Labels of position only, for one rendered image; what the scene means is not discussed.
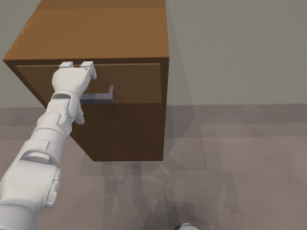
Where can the left robot hand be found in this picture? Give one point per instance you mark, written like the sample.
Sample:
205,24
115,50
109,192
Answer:
74,80

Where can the drawer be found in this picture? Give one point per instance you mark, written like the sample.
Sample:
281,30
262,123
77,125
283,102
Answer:
132,82

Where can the handle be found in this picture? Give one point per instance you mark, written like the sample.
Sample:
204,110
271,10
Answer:
98,98

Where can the left robot forearm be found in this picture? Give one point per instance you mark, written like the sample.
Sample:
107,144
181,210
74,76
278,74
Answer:
50,134

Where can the left robot upper arm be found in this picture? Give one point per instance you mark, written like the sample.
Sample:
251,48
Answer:
31,187

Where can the cabinet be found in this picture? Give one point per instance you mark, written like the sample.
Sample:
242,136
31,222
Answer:
105,32

